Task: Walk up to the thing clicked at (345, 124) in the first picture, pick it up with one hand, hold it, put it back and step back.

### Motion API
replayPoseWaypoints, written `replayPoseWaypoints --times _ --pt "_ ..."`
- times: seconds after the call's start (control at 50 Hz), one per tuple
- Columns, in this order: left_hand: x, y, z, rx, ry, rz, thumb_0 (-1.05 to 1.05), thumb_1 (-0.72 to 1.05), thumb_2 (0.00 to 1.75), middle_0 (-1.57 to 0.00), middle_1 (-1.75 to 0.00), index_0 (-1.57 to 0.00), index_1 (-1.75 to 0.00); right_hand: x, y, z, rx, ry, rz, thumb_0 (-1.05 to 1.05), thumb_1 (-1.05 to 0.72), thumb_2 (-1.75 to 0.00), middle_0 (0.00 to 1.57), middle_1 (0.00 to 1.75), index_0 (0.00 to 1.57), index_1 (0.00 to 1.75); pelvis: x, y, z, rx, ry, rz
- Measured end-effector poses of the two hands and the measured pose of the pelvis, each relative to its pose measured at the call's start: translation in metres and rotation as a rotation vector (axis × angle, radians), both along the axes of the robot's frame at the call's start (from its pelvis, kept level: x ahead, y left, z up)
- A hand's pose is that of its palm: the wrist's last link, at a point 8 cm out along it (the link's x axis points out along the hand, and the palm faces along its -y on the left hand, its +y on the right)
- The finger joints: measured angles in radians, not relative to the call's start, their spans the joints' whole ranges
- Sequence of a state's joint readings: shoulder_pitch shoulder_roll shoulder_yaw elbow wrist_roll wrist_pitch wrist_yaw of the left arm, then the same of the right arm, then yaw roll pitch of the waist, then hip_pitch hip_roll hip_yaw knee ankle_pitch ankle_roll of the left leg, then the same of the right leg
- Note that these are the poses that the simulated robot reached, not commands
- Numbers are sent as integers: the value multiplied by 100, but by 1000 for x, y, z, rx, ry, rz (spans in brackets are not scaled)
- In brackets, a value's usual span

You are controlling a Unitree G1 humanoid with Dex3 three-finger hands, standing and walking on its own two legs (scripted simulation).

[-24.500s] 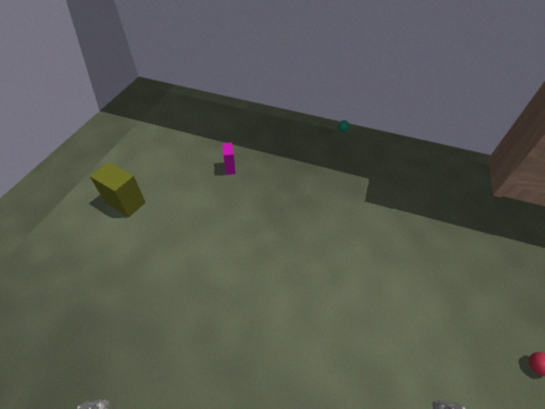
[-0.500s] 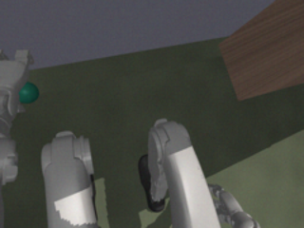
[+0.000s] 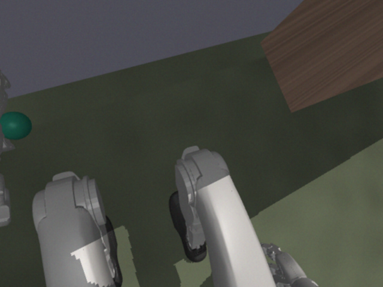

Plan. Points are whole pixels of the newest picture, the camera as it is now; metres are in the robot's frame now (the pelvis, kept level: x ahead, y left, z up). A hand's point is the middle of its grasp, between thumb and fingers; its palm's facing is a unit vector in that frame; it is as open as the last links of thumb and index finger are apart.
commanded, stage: close in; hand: left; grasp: from above
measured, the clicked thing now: (14, 125) +0.46 +0.31 -0.29
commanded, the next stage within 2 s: rest palm in 0.04 s
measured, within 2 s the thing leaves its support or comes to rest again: neither
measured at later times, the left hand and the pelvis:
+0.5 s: hand (15, 126) +0.45 +0.29 -0.23, palm faces -0.46 -0.11 -0.88, open 14.0 cm; pelvis +0.00 +0.00 -0.01, yaw -1 degrees
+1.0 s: hand (13, 130) +0.44 +0.30 -0.26, palm faces -0.49 -0.15 -0.86, open 14.0 cm; pelvis +0.01 +0.01 -0.01, yaw -4 degrees
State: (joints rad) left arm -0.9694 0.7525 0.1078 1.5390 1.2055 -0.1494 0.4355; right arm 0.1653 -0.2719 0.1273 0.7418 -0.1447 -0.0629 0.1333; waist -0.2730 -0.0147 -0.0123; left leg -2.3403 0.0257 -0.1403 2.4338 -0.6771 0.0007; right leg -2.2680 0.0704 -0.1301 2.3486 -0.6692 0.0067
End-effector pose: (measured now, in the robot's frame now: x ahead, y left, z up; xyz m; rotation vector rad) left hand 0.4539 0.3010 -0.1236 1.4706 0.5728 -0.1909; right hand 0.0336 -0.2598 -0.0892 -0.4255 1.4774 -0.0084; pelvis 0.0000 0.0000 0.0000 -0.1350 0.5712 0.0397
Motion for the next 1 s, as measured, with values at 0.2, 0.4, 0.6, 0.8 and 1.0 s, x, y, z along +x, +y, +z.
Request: replayPoseWaypoints --times 0.2,0.4,0.6,0.8,1.0 --pt "-14 22 -18 -13 41 -48 0 -50 95 -8 -106 -10 -103 36 5 6 -23 -17 83 0 -90 -89 20 30 20 30 5 5 2 -22 16 16" --pt "-8 -6 -41 -51 12 -98 0 -50 96 -8 -104 -10 -102 49 -2 12 -39 -51 140 0 -90 -90 20 30 20 30 6 4 -3 -31 -1 8" --pt "3 -12 -58 -14 -29 -50 0 -48 95 -8 -104 -10 -102 13 -1 2 7 10 142 0 -90 -90 20 30 20 30 1 2 -16 -29 -29 -18" --pt "5 -5 -67 -24 11 4 0 -48 94 -8 -103 -10 -101 -4 14 4 44 41 118 0 -90 -90 20 30 20 30 4 5 -15 -46 -37 -30" --pt "-2 2 -78 -57 29 -36 0 -49 96 -8 -102 -9 -101 6 15 17 16 34 173 0 -90 -90 20 30 20 30 5 8 -14 -70 -51 -27"
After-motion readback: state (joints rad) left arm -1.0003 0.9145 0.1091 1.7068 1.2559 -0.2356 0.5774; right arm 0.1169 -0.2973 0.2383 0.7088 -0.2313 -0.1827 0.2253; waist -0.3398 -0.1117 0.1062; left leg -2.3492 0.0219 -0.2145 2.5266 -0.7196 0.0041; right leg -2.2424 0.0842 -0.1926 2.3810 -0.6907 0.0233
